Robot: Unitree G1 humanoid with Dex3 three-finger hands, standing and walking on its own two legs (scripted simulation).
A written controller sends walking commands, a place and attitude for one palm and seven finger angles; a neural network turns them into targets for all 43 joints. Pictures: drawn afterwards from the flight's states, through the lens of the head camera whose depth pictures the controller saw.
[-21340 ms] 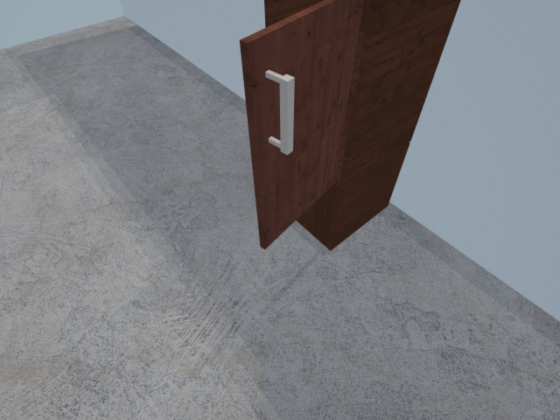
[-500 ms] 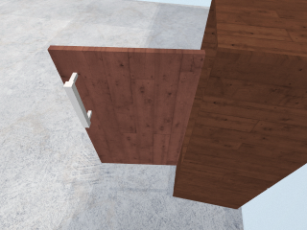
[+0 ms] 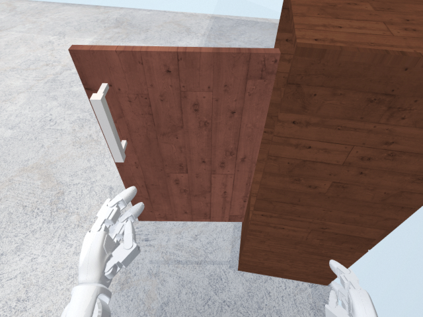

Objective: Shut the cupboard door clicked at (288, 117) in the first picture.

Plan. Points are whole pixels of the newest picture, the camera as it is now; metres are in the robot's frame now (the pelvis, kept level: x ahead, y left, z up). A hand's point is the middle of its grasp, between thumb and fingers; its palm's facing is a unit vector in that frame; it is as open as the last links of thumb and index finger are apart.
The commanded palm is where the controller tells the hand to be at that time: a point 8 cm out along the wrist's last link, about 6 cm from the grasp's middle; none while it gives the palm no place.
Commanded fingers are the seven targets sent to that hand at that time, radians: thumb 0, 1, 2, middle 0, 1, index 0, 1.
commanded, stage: raise the hand and make a fist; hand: left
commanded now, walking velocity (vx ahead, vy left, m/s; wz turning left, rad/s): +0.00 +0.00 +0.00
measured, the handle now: (112, 125) +0.45 +0.21 +0.13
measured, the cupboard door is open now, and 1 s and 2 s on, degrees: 99 99 99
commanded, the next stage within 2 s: bring the fist close to the handle in 1.62 s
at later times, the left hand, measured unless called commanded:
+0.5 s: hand (125, 271) +0.20 +0.15 +0.03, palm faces -0.11 -0.99 +0.00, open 4.3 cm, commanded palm +0.16 +0.23 +0.05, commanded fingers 0.00 0.90 0.90 -0.93 -1.10 -0.93 -1.10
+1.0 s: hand (74, 231) +0.23 +0.21 +0.12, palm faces +0.11 -0.99 -0.07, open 3.1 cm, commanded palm +0.20 +0.25 +0.11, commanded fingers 0.00 0.90 0.90 -1.30 -1.50 -1.30 -1.50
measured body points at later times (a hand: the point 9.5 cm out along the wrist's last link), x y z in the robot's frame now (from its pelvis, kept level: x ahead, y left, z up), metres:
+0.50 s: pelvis -0.02 +0.00 -0.03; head +0.03 +0.00 +0.42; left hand +0.20 +0.21 +0.03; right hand +0.16 -0.20 -0.11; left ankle +0.00 +0.11 -0.71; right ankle +0.02 -0.11 -0.71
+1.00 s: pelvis +0.02 +0.01 +0.00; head +0.03 +0.00 +0.45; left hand +0.22 +0.26 +0.13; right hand +0.22 -0.20 -0.06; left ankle +0.00 +0.11 -0.71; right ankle +0.02 -0.11 -0.71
